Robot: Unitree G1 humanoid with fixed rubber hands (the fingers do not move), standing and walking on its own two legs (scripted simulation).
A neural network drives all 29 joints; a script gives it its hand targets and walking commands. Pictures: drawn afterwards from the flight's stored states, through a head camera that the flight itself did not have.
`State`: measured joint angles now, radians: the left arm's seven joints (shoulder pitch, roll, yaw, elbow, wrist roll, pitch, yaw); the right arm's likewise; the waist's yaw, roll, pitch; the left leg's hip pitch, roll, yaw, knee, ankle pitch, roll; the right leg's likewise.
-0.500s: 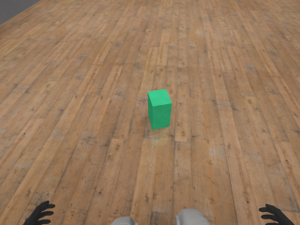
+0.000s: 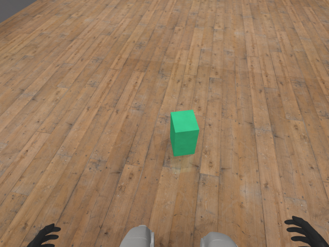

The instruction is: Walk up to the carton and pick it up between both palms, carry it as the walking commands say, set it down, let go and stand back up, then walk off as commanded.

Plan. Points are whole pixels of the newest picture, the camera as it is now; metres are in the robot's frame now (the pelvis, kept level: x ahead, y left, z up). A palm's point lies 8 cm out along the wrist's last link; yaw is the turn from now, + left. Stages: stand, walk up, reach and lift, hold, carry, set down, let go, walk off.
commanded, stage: walk up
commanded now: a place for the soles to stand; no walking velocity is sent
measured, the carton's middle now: (183, 134) +0.82 -0.09 -0.59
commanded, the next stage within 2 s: none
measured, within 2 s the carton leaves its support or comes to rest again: neither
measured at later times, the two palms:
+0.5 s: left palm (67, 185) +0.26 +0.29 -0.04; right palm (305, 182) +0.27 -0.35 -0.06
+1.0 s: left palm (91, 133) +0.44 +0.27 -0.05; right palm (290, 151) +0.38 -0.36 -0.07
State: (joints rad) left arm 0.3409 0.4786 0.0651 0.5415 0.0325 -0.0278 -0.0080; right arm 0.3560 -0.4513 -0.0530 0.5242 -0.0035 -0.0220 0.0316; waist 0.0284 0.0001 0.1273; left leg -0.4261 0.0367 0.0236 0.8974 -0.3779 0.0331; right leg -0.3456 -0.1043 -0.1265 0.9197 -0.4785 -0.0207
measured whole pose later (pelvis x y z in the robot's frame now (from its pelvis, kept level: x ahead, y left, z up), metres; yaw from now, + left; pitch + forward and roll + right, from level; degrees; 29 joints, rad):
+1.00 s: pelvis +0.29 -0.04 +0.00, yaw -2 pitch -5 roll +0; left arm 0.21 0.45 0.01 0.61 0.00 -0.02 0.01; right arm 0.28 -0.47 -0.03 0.63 0.01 0.02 -0.01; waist -0.01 0.01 0.14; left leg -0.30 0.04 0.00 0.89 -0.48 -0.01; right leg -0.41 -0.03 -0.01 0.90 -0.39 0.00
